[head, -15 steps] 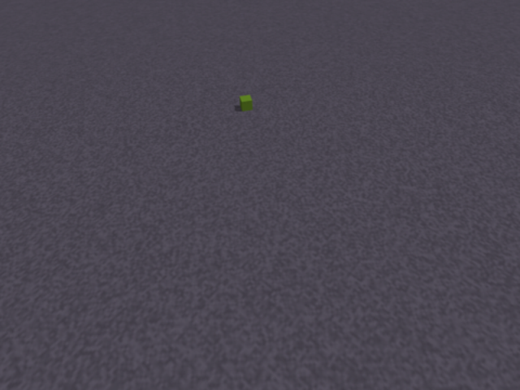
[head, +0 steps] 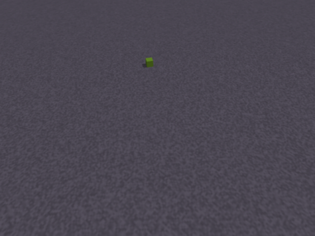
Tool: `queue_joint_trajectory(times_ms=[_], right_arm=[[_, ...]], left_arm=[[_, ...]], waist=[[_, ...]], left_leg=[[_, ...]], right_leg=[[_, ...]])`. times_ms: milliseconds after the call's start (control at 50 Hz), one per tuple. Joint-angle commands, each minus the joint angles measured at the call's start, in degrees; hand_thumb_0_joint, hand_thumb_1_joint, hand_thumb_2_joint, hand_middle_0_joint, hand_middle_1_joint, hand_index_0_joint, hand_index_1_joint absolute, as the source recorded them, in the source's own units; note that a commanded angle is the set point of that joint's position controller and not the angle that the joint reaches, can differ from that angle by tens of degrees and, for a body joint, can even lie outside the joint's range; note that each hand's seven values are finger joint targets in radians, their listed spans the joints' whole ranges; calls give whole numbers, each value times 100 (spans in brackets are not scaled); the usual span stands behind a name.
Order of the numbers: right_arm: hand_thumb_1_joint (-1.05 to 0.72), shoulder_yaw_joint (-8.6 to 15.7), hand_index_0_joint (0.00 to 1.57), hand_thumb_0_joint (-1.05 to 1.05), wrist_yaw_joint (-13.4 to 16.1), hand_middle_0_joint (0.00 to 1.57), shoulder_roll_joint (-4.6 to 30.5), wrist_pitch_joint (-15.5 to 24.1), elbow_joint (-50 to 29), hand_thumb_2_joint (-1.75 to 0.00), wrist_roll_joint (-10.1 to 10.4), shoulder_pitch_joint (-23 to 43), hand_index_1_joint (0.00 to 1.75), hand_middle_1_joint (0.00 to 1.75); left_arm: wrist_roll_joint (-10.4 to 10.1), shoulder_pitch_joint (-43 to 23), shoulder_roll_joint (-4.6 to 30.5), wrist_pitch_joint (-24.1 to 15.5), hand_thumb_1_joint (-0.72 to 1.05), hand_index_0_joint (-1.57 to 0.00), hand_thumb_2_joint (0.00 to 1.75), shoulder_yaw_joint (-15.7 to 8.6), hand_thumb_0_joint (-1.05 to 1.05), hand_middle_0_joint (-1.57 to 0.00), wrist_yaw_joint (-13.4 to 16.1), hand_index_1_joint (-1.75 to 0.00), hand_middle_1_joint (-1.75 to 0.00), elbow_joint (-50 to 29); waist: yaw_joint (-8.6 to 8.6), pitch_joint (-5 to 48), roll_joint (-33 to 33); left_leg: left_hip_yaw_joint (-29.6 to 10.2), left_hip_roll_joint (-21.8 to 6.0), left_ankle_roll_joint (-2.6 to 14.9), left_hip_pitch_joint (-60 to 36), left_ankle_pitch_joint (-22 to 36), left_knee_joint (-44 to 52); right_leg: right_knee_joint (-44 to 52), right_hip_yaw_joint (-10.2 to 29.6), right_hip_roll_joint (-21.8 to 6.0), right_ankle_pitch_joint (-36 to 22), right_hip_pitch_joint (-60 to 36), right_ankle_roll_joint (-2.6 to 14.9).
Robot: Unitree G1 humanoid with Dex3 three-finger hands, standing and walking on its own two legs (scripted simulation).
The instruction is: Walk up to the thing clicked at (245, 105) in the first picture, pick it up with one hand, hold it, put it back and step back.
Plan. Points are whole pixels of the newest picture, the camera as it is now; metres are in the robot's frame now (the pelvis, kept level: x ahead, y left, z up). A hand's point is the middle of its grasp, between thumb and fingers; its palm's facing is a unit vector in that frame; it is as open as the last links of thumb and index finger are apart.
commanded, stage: stand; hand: left
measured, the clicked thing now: (149, 62) +2.01 +0.10 -0.75
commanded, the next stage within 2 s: walk up in 0.82 s
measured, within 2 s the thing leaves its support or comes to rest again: neither
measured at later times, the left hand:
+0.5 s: hand out of the picture +0.08 +0.25 -0.16, palm faces -0.04 -0.94 -0.33, open 7.4 cm
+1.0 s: hand out of the picture +0.08 +0.29 -0.15, palm faces +0.11 -0.94 -0.32, open 7.4 cm
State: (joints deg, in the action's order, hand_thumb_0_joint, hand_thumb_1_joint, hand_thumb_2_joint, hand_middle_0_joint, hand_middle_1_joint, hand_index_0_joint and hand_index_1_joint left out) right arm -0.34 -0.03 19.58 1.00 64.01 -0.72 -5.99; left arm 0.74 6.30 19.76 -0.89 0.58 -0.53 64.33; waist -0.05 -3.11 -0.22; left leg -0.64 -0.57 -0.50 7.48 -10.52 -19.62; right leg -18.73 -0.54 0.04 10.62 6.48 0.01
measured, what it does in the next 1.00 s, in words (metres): lifts its left foot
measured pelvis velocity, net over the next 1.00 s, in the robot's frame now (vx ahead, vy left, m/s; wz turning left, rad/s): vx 0.02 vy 0.01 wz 0.09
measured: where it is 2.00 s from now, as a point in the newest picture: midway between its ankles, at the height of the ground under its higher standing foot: (156, 185)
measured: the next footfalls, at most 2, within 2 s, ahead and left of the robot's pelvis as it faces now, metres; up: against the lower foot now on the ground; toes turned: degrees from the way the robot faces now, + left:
left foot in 1.14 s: +0.18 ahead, +0.19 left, +0.00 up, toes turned +12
right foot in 1.64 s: +0.54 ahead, -0.09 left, +0.00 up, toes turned +6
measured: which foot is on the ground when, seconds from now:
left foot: down 0.00-0.88, up 0.90-1.00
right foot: down 0.00-1.00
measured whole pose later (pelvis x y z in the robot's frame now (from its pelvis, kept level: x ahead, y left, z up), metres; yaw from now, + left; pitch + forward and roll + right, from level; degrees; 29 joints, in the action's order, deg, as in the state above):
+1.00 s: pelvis +0.02 +0.01 +0.00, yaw +5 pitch -1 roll -1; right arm 3.7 -3.6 22.9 1.5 60.2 -2.3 -13.1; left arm 3.3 10.0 22.6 -2.8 -5.0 -5.0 56.8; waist 3.0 -0.8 0.5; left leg 2.1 -2.6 0.6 22.0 -24.7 -43.9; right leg -21.2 -5.2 -1.3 18.0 4.9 2.6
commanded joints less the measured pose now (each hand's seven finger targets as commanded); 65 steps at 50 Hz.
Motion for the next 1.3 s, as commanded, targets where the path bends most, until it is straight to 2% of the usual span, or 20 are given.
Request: queue_joint_trajectory(times_ms=[0, 780, 800, 820, 840, 860, 880, 900, 940, 1020, 1060, 1080, 1100, 1120, 1140, 1160, 1180, 1200, 1220, 1280], right_arm=[[-90, 216, 20, 0, 68, 20, 1207, 108, -334, -90, 37, 193, 30, 30], [-90, 204, 20, 0, 70, 20, 1267, 104, -325, -90, 34, 145, 30, 30], [-90, 660, 20, 0, -70, 20, 1855, 232, -666, -90, -6, -289, 30, 30], [-90, 700, 20, 0, -147, 20, 1901, 259, -729, -90, -74, -79, 30, 30], [-90, 672, 20, 0, -200, 20, 1773, 278, -965, -90, -111, 272, 30, 30], [-90, 620, 20, 0, -238, 20, 1490, 295, -1232, -90, -145, 692, 30, 30], [-90, 607, 20, 0, -247, 20, 1351, 326, -1373, -90, -173, 931, 30, 30], [-90, 645, 20, 0, -265, 20, 1487, 349, -1361, -90, -155, 819, 30, 30], [-90, 709, 20, 0, -365, 20, 1636, 350, -1272, -90, -93, 226, 30, 30], [-90, 864, 20, 0, -473, 20, 1647, 297, -1248, -90, -63, -438, 30, 30], [-90, 985, 20, 0, -424, 20, 1629, 306, -956, -90, -41, -1419, 30, 30], [-90, 1091, 20, 0, -347, 20, 1784, 327, -747, -90, -68, -2108, 30, 30], [-90, 1229, 20, 0, -242, 20, 2152, 368, -646, -90, -130, -2678, 30, 30], [-90, 1288, 20, 0, -134, 20, 2644, 389, -798, -90, -169, -2937, 30, 30], [-90, 1233, 20, 0, -134, 20, 2850, 419, -1196, -90, -18, -1968, 30, 30], [-90, 1172, 20, 0, -137, 20, 2804, 467, -1399, -90, 84, -1253, 30, 30], [-90, 1055, 20, 0, -143, 20, 2597, 518, -1543, -90, 88, -788, 30, 30], [-90, 964, 20, 0, -133, 20, 2364, 553, -1585, -90, 58, -697, 30, 30], [-90, 919, 20, 0, -133, 20, 2236, 582, -1583, -90, 57, -732, 30, 30], [-90, 906, 20, 0, -140, 20, 2218, 669, -1559, -90, 53, -934, 30, 30]], left_arm=[[-4, -196, 1199, -106, 90, -20, 90, -263, 0, -20, 107, -30, -30, -337], [-15, -126, 1199, -97, 90, -20, 90, -280, 0, -20, 100, -30, -30, -320], [161, -51, 1949, -195, 90, -20, 90, -818, 0, -20, -166, -30, -30, -780], [234, -35, 1926, -190, 90, -20, 90, -862, 0, -20, -255, -30, -30, -771], [253, 121, 1889, -208, 90, -20, 90, -909, 0, -20, -317, -30, -30, -854], [237, 500, 1982, -216, 90, -20, 90, -978, 0, -20, -326, -30, -30, -818], [246, 620, 2077, -260, 90, -20, 90, -1026, 0, -20, -315, -30, -30, -890], [242, 503, 2086, -285, 90, -20, 90, -1028, 0, -20, -330, -30, -30, -1008], [253, 127, 1985, -293, 90, -20, 90, -1031, 0, -20, -345, -30, -30, -1204], [263, -592, 2172, -255, 90, -20, 90, -1026, 0, -20, -444, -30, -30, -1559], [248, -881, 2009, -185, 90, -20, 90, -988, 0, -20, -483, -30, -30, -1587], [286, -762, 1746, -145, 90, -20, 90, -918, 0, -20, -481, -30, -30, -1577], [261, -472, 1322, -111, 90, -20, 90, -774, 0, -20, -504, -30, -30, -1544], [222, -612, 1058, -124, 90, -20, 90, -657, 0, -20, -521, -30, -30, -1702], [153, -517, 1460, -126, 90, -20, 90, -665, 0, -20, -511, -30, -30, -1764], [142, -290, 1752, -117, 90, -20, 90, -697, 0, -20, -507, -30, -30, -1653], [64, 73, 1925, -100, 90, -20, 90, -753, 0, -20, -526, -30, -30, -1425], [44, 194, 2002, -89, 90, -20, 90, -802, 0, -20, -555, -30, -30, -1250], [71, 232, 2048, -74, 90, -20, 90, -856, 0, -20, -580, -30, -30, -1160], [122, 233, 1975, -21, 90, -20, 90, -861, 0, -20, -706, -30, -30, -1218]], waist=[[20, 506, -18], [49, 459, -52], [196, 1131, 367], [307, 671, 317], [491, 247, 337], [791, -126, 910], [998, -309, 1334], [902, -322, 873], [559, -132, 653], [87, -25, 1094], [-423, 159, 540], [-724, 452, -298], [-1012, 541, -1562], [-1051, 334, -2195], [-612, 40, -1205], [-188, -278, -726], [93, -326, -555], [141, -345, -474], [145, -333, -518], [109, -253, -643]], left_leg=[[-524, -664, 208, -139, 904, 265], [-549, -683, 206, -195, 895, 351], [-769, -542, 634, 318, -2135, -190], [-739, -521, 604, 1170, -2709, -366], [-463, -365, 471, 2025, -2371, -781], [171, -21, 260, 3192, -1725, -1663], [358, -215, 179, 3883, -1537, -2660], [156, -420, 103, 3851, -1659, -2765], [-72, -599, 107, 3360, -1564, -2691], [328, -536, 77, 1321, -904, -1862], [767, -184, 26, -503, -146, -1398], [769, -27, 123, -1702, -365, -1409], [-122, -344, 375, -2477, -1645, -677], [-2849, -1657, 566, -1957, -3816, 592], [-4727, -2445, 1101, -754, -4953, 1777], [-4490, -2570, 1299, -59, -4977, 1874], [-3518, -2352, 1277, 85, -4326, 1448], [-2742, -1883, 1144, 417, -3883, 1257], [-2242, -1651, 1033, 710, -3648, 1266], [-1637, -1517, 1000, 646, -3179, 1383]], right_leg=[[225, 513, -750, -897, -130, 166], [293, 526, -764, -867, -195, 151], [-264, 315, -592, 2372, -527, 333], [-305, 580, -765, 3216, -381, 475], [-51, 947, -1043, 3583, -499, 664], [682, 1624, -1620, 4015, -1083, 998], [1304, 2449, -2414, 3756, -1246, 1369], [1444, 2578, -2567, 3435, -1144, 1531], [1303, 1881, -2105, 3456, -1104, 1320], [1100, 532, -1627, 3106, 414, 975], [109, -232, -1192, 3212, 1631, 799], [-1148, -617, -891, 3034, 2369, 708], [-3143, -1076, -274, 2825, 3307, 588], [-4715, -487, 115, 2559, 4017, 367], [-5109, 364, -133, 1891, 3855, 359], [-5211, 666, -598, 1508, 3651, 306], [-4966, 611, -846, 1128, 3525, 212], [-4612, 611, -919, 861, 3175, 121], [-4336, 546, -933, 728, 2850, 65], [-3839, 328, -897, 268, 2863, -95]])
